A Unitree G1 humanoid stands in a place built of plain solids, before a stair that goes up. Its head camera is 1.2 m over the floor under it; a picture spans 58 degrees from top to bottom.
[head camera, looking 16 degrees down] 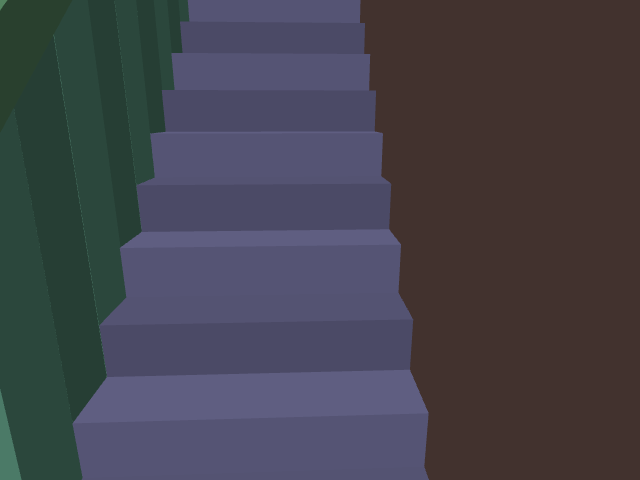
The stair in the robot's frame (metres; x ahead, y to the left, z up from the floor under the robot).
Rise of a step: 0.19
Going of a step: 0.22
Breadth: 1.00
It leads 2 degrees to the left of straight ahead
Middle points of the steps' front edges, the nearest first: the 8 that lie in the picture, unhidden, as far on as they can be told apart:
1.04 0.19 0.38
1.26 0.20 0.56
1.48 0.21 0.75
1.71 0.22 0.94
1.93 0.23 1.13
2.15 0.24 1.32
2.37 0.25 1.50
2.59 0.25 1.69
